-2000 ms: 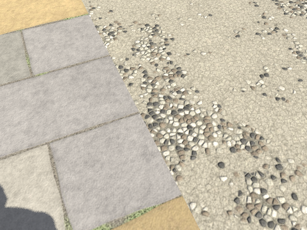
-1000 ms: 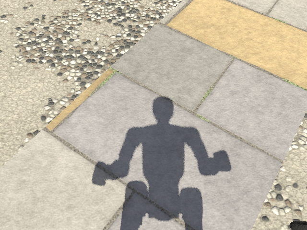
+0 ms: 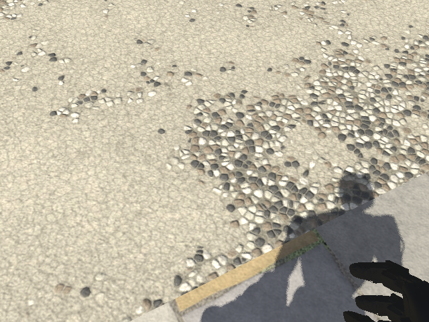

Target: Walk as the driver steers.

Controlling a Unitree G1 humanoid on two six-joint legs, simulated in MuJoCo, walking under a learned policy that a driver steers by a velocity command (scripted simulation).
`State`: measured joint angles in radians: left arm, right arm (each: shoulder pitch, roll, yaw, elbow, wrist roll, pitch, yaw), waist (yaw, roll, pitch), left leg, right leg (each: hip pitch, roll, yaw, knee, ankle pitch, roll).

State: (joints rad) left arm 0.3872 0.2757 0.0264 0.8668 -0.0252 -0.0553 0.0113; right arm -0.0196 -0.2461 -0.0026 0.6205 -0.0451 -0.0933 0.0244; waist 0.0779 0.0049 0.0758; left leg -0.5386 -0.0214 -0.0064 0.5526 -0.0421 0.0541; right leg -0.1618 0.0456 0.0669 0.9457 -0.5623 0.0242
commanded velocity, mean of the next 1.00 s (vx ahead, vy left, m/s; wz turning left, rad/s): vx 0.05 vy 0.00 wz -0.86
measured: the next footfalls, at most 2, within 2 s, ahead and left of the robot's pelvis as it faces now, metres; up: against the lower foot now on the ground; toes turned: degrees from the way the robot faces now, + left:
right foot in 0.40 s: +0.10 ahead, -0.15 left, +0.00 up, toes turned -25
left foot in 0.82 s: +0.25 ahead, +0.00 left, +0.00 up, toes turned -52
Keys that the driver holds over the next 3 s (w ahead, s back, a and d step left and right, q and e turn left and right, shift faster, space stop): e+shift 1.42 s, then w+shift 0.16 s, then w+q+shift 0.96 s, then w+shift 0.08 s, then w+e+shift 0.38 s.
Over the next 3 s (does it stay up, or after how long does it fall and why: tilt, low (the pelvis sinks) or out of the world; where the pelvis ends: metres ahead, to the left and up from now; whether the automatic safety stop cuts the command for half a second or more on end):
stays up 0.71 -1.02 0.00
